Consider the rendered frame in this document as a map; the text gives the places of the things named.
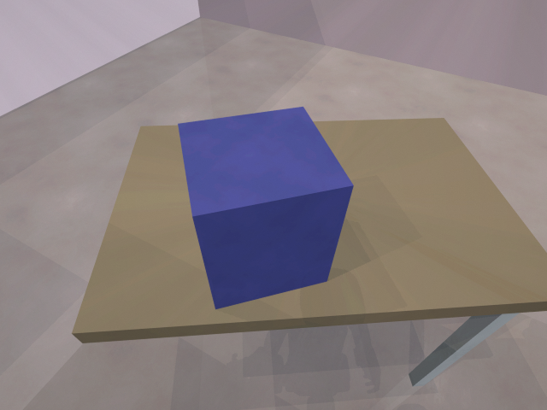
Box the table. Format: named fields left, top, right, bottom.
left=72, top=118, right=547, bottom=387

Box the carton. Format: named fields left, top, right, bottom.
left=178, top=107, right=354, bottom=309

